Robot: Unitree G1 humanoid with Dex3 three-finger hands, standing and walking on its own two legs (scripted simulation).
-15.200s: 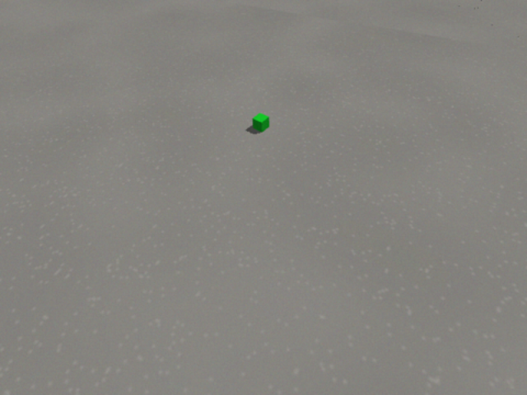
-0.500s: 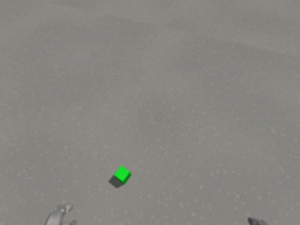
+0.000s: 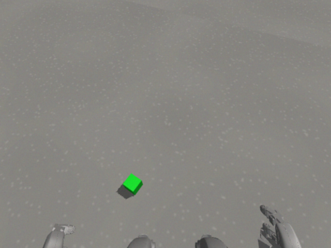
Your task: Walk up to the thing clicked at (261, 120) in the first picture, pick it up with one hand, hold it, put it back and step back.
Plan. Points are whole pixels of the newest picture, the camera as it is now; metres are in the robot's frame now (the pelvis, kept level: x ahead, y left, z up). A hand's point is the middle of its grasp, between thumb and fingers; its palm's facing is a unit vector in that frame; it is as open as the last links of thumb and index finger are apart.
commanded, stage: rise first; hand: left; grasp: from above
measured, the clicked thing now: (133, 184) +0.48 +0.21 -0.68
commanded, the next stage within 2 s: none
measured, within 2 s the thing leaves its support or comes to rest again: neither
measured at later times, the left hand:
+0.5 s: hand (84, 240) +0.17 +0.28 -0.25, palm faces -0.21 -0.59 -0.78, open 13.9 cm
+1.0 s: hand (110, 201) +0.33 +0.26 -0.43, palm faces -0.09 -0.42 -0.90, open 13.9 cm
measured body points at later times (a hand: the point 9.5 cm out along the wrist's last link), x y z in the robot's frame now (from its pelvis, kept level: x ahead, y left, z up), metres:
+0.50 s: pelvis -0.03 -0.01 -0.09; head +0.10 +0.00 +0.34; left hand +0.18 +0.31 -0.20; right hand +0.15 -0.26 -0.20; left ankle +0.00 +0.12 -0.68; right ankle +0.00 -0.13 -0.68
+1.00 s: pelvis -0.10 +0.00 -0.29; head +0.11 +0.02 +0.11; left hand +0.33 +0.28 -0.38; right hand -0.05 -0.27 -0.42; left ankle +0.00 +0.12 -0.68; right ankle +0.00 -0.13 -0.68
